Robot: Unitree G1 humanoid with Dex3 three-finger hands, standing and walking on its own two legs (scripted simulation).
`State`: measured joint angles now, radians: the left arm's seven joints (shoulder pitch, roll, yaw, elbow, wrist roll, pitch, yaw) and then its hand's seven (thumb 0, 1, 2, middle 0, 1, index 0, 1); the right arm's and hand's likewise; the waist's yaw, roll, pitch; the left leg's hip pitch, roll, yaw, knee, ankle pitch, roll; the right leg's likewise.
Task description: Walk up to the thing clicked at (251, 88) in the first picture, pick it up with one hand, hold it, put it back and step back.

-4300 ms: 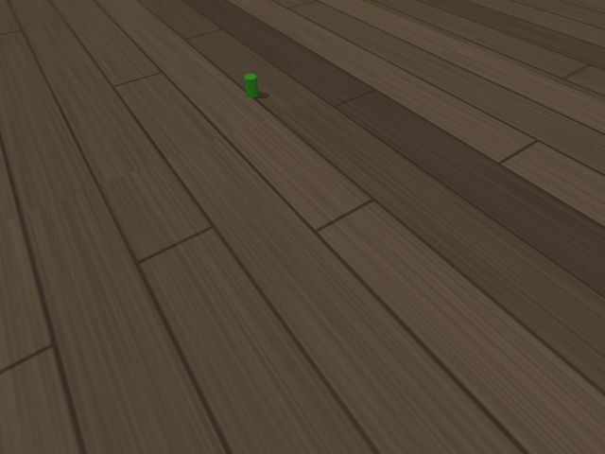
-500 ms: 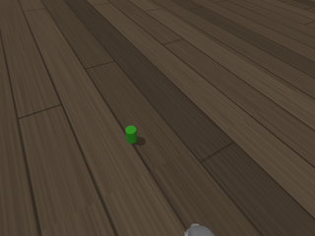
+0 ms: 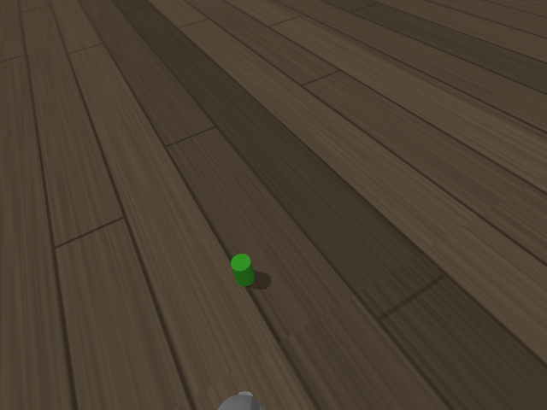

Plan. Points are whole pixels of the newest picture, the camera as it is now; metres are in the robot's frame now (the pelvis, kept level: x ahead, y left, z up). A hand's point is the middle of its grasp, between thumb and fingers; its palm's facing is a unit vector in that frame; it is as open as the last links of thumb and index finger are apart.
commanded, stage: walk up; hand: left
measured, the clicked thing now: (243, 270) +0.77 +0.22 -0.72
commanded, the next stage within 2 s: none
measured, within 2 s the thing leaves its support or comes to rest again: neither
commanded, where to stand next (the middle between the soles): +0.42 +0.02 m, yaw -1 degrees
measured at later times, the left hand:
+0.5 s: hand out of the picture +0.18 +0.34 -0.16, palm faces -0.01 -0.95 -0.32, open 7.4 cm
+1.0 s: hand (147, 300) +0.35 +0.29 -0.12, palm faces -0.03 -0.90 -0.43, open 7.3 cm
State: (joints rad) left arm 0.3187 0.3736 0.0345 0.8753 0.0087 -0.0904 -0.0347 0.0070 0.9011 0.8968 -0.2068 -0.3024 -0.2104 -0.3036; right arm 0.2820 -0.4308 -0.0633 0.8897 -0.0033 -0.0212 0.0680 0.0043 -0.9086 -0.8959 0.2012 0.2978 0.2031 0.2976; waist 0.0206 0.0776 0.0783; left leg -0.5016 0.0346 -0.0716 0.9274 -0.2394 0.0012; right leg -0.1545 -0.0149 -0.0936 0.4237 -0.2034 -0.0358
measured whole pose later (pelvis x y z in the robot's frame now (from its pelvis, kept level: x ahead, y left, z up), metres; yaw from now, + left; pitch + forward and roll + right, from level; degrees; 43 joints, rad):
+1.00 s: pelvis +0.29 +0.02 +0.00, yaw -1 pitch -4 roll +1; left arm 0.30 0.37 0.02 0.86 0.00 -0.09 -0.02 0.01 0.90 0.90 -0.21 -0.30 -0.21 -0.30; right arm 0.29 -0.43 -0.05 0.87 0.00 -0.02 0.05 0.01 -0.91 -0.90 0.20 0.30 0.20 0.30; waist 0.01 0.06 0.10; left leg -0.45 0.04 -0.03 1.00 -0.34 0.01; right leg -0.22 -0.03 -0.03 0.48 -0.20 -0.03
